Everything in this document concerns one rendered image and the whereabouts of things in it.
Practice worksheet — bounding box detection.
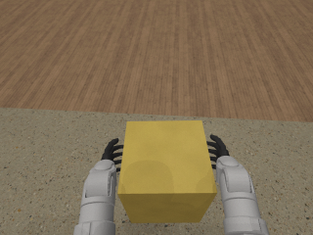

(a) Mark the right robot forearm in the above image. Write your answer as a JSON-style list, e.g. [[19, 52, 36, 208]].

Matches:
[[215, 156, 270, 235]]

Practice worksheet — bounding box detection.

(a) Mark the left robot forearm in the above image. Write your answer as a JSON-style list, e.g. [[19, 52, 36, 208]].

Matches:
[[73, 160, 117, 235]]

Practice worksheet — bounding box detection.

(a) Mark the left robot hand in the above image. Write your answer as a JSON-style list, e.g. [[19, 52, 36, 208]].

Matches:
[[101, 138, 124, 172]]

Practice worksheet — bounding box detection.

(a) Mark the right robot hand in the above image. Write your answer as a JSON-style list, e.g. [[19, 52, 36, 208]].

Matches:
[[206, 134, 230, 169]]

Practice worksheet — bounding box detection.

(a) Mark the carton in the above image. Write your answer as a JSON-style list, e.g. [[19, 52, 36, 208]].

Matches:
[[117, 120, 217, 223]]

